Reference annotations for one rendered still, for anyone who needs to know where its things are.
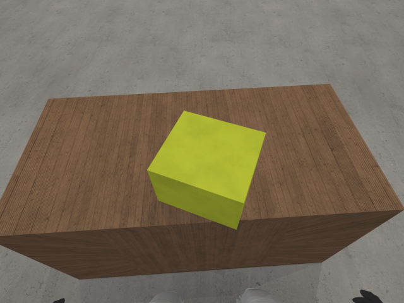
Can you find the robot right hand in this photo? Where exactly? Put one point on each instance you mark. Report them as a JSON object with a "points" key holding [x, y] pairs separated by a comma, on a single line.
{"points": [[368, 297]]}

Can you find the carton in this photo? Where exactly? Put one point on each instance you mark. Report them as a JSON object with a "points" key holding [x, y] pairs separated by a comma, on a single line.
{"points": [[206, 167]]}

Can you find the right robot thigh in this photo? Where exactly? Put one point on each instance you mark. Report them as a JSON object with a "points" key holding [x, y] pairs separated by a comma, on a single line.
{"points": [[256, 296]]}

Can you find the pedestal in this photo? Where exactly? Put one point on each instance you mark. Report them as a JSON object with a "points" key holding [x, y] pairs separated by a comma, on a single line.
{"points": [[80, 199]]}

